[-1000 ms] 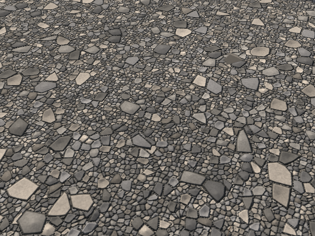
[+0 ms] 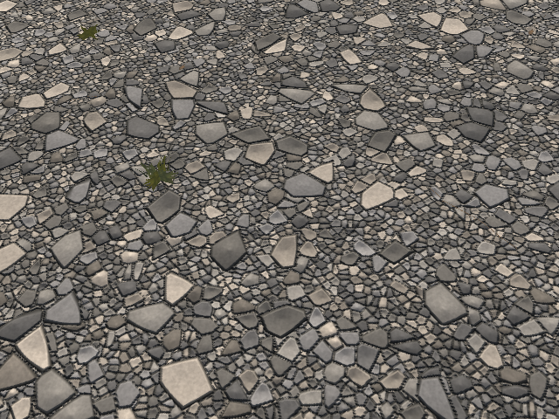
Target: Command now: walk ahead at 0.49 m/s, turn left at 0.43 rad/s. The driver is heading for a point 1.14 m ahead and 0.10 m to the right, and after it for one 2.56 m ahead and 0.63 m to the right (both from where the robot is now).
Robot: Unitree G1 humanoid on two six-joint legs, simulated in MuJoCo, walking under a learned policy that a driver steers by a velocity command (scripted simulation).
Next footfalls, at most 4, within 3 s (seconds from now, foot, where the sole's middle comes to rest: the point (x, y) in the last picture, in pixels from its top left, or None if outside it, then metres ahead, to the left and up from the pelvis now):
0.28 left None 0.29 0.12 -0.78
0.82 right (331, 376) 0.59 -0.06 -0.78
1.36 left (303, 257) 0.94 0.01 -0.78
1.90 right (391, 204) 1.14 -0.26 -0.78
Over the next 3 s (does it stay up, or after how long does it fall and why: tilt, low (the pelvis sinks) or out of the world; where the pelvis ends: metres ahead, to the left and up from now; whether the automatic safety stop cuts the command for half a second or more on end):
stays up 1.57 -0.33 -0.02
